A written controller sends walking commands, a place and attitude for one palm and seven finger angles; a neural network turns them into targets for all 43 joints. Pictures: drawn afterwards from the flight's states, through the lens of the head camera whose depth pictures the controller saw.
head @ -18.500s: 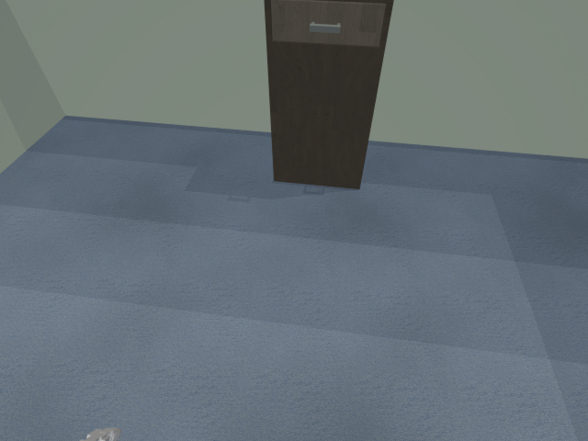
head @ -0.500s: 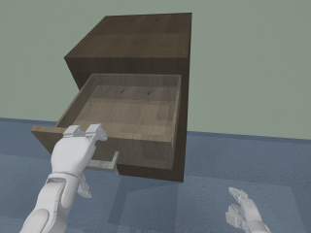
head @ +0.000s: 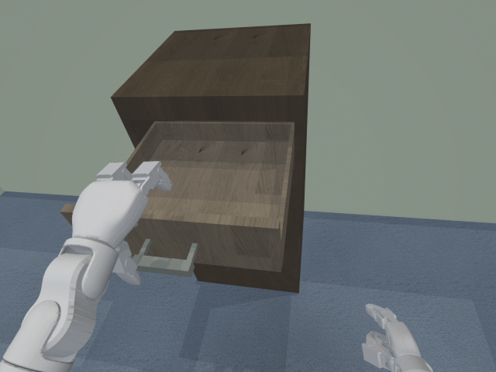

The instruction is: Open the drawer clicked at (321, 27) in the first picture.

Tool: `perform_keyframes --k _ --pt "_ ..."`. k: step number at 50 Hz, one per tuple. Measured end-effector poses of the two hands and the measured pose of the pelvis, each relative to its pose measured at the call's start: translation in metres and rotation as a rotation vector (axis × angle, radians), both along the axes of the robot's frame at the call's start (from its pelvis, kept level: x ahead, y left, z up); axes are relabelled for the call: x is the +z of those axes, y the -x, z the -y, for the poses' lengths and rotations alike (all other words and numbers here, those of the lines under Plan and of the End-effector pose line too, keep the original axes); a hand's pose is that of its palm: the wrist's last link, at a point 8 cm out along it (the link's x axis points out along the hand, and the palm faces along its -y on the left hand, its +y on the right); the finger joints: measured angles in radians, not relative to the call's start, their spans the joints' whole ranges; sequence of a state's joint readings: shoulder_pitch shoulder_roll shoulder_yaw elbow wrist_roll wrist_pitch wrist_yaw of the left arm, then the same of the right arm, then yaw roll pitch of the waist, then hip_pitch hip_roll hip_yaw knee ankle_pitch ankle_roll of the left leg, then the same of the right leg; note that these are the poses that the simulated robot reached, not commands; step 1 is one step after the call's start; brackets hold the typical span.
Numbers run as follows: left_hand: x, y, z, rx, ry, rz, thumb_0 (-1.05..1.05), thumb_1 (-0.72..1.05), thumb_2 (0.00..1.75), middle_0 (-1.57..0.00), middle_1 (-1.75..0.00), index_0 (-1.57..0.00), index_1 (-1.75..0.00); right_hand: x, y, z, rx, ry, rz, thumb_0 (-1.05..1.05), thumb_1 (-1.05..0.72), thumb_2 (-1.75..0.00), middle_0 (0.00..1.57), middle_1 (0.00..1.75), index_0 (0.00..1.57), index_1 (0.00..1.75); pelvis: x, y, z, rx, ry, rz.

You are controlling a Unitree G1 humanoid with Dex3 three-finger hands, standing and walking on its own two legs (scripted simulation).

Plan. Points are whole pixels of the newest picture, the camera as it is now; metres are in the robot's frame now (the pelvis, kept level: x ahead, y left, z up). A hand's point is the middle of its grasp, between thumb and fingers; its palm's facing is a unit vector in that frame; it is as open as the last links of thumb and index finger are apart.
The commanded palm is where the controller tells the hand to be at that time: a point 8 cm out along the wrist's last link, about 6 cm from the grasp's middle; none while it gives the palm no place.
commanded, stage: lift the hand off the handle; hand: left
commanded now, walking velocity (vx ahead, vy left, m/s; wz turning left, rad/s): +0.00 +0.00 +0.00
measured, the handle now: (166, 255) +0.29 +0.21 +0.02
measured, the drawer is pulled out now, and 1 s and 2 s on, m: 0.30 0.30 0.30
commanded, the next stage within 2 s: draw the hand back to the body in 0.14 s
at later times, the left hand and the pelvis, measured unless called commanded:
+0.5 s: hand (119, 233) +0.24 +0.22 +0.15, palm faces +0.15 -0.07 -0.99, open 13.8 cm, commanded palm +0.20 +0.22 +0.21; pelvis -0.01 +0.00 +0.00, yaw +0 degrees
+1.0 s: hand (108, 244) +0.21 +0.20 +0.18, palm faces +0.34 -0.81 -0.47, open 13.6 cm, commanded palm +0.16 +0.24 +0.21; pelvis -0.01 -0.01 +0.00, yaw +0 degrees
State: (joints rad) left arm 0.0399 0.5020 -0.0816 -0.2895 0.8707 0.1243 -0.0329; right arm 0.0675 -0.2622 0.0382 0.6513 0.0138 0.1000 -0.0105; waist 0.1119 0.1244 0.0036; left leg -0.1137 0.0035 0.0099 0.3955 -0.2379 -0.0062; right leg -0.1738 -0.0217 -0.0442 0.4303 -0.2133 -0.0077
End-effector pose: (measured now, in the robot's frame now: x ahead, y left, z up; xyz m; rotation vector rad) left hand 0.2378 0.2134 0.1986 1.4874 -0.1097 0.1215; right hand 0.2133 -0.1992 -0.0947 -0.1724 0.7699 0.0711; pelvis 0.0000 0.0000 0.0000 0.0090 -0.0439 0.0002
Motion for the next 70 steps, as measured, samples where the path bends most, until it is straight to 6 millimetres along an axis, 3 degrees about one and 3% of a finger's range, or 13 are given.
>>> perform_keyframes --k 6,13,19,28,35,43,47,51,60,70 --pt "0.014 -0.006 0.001 -0.001 -0.003 0.019 0.00 -0.49 0.30 -0.32 -1.20 -0.32 -1.20 0.003 -0.002 -0.005 0.006 -0.026 0.012 0.02 -0.91 -0.90 0.20 0.29 0.20 0.30 0.001 0.002 -0.001 -0.004 -0.001 0.002" --pt "0.007 -0.004 -0.001 0.016 0.014 -0.031 0.00 -0.49 0.30 -0.32 -1.20 -0.32 -1.20 0.006 -0.003 -0.005 0.012 -0.037 0.026 0.02 -0.91 -0.90 0.20 0.29 0.20 0.30 0.000 0.005 0.000 -0.008 -0.002 0.000" --pt "0.005 0.010 0.004 -0.021 0.011 -0.018 0.00 -0.49 0.30 -0.32 -1.20 -0.32 -1.20 0.006 -0.001 -0.001 0.018 -0.024 0.025 0.02 -0.91 -0.90 0.20 0.29 0.20 0.30 0.000 0.004 0.001 -0.007 -0.001 0.002" --pt "0.005 0.024 -0.016 0.066 -0.002 -0.018 0.00 -0.49 0.30 -0.32 -1.20 -0.32 -1.20 0.002 0.000 0.001 0.029 -0.015 0.014 0.02 -0.91 -0.90 0.20 0.29 0.20 0.30 -0.001 0.007 0.005 0.004 0.000 0.007" --pt "0.004 0.032 -0.016 0.038 -0.013 -0.043 0.00 -0.49 0.30 -0.32 -1.20 -0.32 -1.20 0.005 0.000 0.001 0.022 -0.011 0.037 0.02 -0.91 -0.90 0.20 0.29 0.20 0.30 -0.001 0.007 0.006 0.003 0.000 0.007" --pt "0.008 0.054 -0.024 0.055 -0.012 -0.012 0.00 -0.49 0.30 -0.32 -1.20 -0.32 -1.20 0.007 0.001 0.006 0.020 0.001 0.051 0.02 -0.91 -0.90 0.20 0.29 0.20 0.30 -0.002 0.007 0.005 0.002 0.004 0.008" --pt "0.003 0.063 -0.030 -0.030 0.650 0.139 0.00 -0.47 0.31 -0.32 -1.19 -0.32 -1.19 0.015 0.006 0.006 -0.017 0.025 0.121 0.02 -0.91 -0.90 0.20 0.29 0.20 0.30 -0.002 0.008 0.006 0.003 0.010 0.032" --pt "0.003 0.067 -0.031 -0.076 0.957 0.321 0.00 -0.41 0.34 -0.31 -1.14 -0.32 -1.14 0.023 0.017 0.008 -0.036 0.064 0.168 0.02 -0.91 -0.90 0.20 0.29 0.20 0.30 -0.001 0.004 0.009 0.001 0.015 0.048" --pt "0.010 0.064 -0.044 -0.097 1.032 0.428 -0.01 -0.16 0.45 -0.29 -0.98 -0.29 -0.98 0.020 0.035 0.018 -0.069 0.094 0.141 0.02 -0.90 -0.90 0.20 0.29 0.20 0.30 0.000 -0.005 0.007 -0.006 0.019 0.054" --pt "0.008 0.072 -0.054 -0.049 0.982 0.373 0.00 0.18 0.59 -0.26 -0.76 -0.26 -0.76 0.019 0.030 0.020 -0.093 0.087 0.141 0.02 -0.90 -0.90 0.20 0.29 0.20 0.30 0.000 -0.010 0.001 -0.011 0.020 0.040"
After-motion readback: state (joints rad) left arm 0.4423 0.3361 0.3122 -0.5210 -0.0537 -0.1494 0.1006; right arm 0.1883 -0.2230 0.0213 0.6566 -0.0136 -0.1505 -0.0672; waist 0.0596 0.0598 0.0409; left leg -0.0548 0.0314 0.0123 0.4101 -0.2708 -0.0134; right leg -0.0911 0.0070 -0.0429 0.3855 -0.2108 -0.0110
